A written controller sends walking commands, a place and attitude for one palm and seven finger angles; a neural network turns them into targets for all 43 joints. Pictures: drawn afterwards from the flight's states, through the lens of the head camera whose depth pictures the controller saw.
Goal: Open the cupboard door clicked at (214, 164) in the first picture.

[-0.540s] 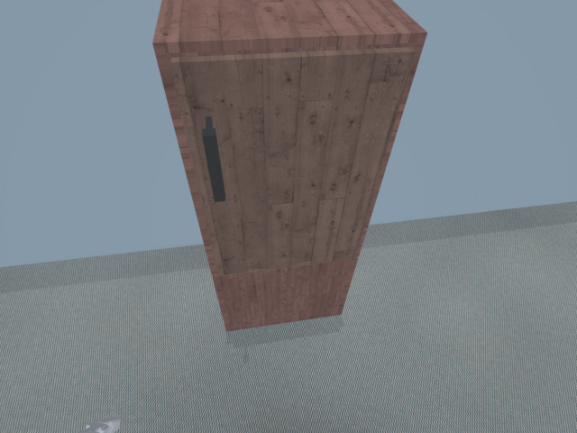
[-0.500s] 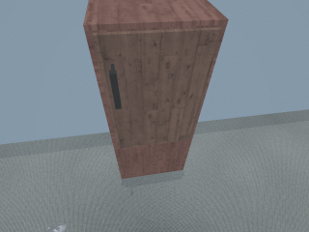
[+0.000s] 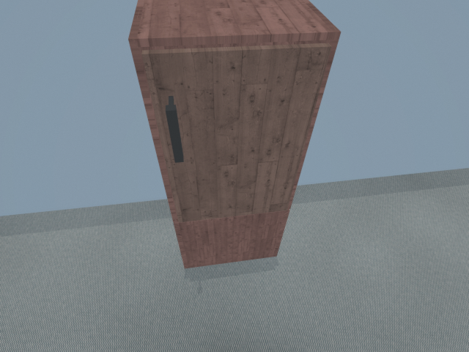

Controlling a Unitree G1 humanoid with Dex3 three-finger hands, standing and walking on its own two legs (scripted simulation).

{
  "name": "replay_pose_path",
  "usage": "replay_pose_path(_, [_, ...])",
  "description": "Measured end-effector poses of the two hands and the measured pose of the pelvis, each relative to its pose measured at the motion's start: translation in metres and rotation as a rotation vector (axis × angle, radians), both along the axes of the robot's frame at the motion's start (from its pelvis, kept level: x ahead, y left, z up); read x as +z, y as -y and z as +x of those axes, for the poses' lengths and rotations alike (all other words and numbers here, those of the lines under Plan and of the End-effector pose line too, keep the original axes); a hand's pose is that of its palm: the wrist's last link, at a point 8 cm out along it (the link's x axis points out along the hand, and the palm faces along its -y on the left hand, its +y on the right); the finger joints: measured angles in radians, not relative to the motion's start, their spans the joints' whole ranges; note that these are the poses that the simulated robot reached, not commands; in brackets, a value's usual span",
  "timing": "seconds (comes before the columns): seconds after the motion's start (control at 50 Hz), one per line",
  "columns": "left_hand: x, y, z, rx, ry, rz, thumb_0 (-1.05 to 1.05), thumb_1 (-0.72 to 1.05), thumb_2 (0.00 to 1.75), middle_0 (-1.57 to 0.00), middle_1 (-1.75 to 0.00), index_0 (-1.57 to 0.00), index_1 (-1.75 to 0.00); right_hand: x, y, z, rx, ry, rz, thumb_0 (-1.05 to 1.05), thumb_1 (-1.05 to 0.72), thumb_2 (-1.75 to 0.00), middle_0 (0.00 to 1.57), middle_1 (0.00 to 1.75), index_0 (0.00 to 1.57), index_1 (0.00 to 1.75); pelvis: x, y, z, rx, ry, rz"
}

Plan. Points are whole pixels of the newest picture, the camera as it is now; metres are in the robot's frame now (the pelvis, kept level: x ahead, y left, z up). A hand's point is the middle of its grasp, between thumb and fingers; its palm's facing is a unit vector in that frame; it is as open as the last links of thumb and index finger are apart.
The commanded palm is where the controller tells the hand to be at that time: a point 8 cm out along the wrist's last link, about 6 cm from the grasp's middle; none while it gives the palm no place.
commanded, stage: stand and wait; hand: left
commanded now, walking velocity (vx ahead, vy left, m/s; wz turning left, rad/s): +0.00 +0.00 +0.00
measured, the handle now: (175, 130) +0.56 +0.18 +0.06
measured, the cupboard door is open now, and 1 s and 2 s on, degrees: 0 0 0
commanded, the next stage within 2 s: look at it before walking up in 0.36 s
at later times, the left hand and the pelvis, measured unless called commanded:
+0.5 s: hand out of the picture +0.07 +0.22 -0.16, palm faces -0.03 -0.95 -0.30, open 7.4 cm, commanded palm none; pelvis +0.00 -0.01 +0.00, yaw +0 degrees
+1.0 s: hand out of the picture +0.08 +0.22 -0.16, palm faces -0.02 -0.95 -0.30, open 7.4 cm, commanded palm none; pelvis +0.01 -0.02 +0.00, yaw +0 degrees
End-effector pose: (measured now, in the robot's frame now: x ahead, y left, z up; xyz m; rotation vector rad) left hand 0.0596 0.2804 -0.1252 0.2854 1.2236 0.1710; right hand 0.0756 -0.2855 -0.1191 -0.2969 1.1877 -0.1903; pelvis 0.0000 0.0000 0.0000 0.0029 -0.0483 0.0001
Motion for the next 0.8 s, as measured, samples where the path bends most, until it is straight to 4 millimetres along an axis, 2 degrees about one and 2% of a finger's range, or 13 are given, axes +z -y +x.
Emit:
replay_pose_path(0.14, [0.001,0.002,-0.007,0.006,-0.014,0.008,0.01,0.90,0.90,-0.21,-0.30,-0.20,-0.30,-0.003,0.005,-0.018,-0.016,-0.041,0.003,0.00,-0.91,-0.90,0.20,0.30,0.20,0.30,0.001,0.004,-0.004,0.001,0.000,0.000])
replay_pose_path(0.3, [0.002,0.006,-0.006,0.002,-0.010,0.007,0.01,0.90,0.90,-0.20,-0.30,-0.20,-0.30,-0.005,0.009,-0.025,-0.022,-0.058,0.007,0.00,-0.91,-0.90,0.20,0.30,0.20,0.30,0.001,0.008,-0.006,0.001,-0.005,0.000])
replay_pose_path(0.8, [0.001,0.019,0.009,0.004,-0.009,-0.006,0.01,0.90,0.90,-0.20,-0.30,-0.20,-0.30,-0.005,0.010,-0.004,-0.008,-0.048,0.016,0.00,-0.91,-0.90,0.20,0.30,0.20,0.30,0.003,0.015,0.006,0.001,-0.019,0.000])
